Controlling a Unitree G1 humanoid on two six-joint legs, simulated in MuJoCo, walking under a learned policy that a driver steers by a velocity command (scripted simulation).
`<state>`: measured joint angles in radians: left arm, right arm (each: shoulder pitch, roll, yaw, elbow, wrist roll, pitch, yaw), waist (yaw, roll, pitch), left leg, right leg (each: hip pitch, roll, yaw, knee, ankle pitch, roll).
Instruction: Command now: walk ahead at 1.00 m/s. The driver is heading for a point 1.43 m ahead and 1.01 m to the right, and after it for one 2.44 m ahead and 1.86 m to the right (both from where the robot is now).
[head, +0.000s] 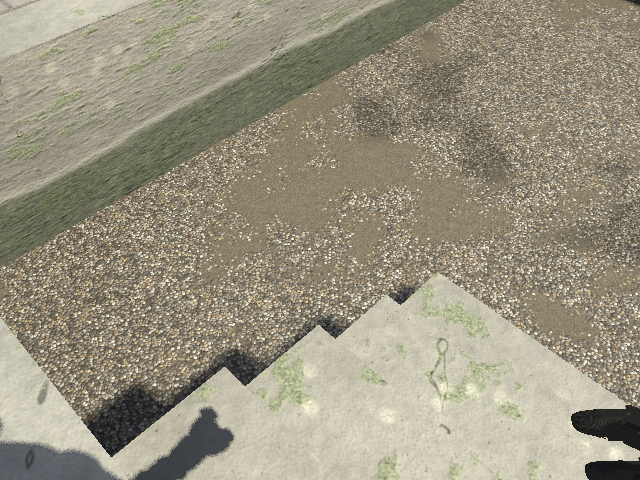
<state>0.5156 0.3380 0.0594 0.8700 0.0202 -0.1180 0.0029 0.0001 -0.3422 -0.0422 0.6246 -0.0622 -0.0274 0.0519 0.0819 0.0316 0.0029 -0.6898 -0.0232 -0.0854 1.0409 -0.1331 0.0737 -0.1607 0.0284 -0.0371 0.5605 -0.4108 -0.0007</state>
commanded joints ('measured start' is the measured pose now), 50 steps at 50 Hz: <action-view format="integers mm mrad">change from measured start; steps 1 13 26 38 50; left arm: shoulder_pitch -176 -134 48 95 -506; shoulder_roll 141 55 176 -37 -89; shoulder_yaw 26 26 58 25 -1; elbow -102 -78 -50 -48 -134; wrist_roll -8 17 -2 13 21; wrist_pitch -17 33 78 118 123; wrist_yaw -16 -38 35 44 -80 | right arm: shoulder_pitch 255 193 81 431 532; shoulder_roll -64 14 -41 -63 45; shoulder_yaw -20 -11 -14 -32 14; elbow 37 169 135 210 319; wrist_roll -9 1 -8 42 23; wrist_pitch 14 -186 -80 -60 -111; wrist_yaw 17 -93 -20 -20 -66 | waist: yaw -197 -103 -67 -16 -68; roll -53 28 -104 331 -25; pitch -12 109 73 -98 88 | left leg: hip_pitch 411 409 -261 691 287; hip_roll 16 257 71 406 282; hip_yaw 153 -55 -44 -452 37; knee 64 -301 166 -597 -402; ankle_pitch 251 -261 -151 -35 -224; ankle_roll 20 21 -40 -86 -98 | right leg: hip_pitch -326 -470 35 -671 -610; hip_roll -199 -174 -307 -19 -39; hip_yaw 214 181 840 177 45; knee -237 181 80 1247 413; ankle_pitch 275 428 664 15 1025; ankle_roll -171 24 -401 -88 -172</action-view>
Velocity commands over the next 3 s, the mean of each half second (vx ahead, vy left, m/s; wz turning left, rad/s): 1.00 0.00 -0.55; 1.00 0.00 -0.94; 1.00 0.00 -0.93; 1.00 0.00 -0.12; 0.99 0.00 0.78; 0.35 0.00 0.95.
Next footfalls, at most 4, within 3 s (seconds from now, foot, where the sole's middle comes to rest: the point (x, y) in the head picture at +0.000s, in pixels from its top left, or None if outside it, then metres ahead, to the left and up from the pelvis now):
0.14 left None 0.25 0.13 -0.79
0.34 right None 0.34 -0.10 -0.94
0.68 left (349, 397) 0.87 0.01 -1.12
1.20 right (448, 381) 1.04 -0.31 -1.29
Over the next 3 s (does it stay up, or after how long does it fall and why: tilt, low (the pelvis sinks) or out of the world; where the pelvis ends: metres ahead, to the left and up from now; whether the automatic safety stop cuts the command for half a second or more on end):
stays up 1.61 -1.51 -0.88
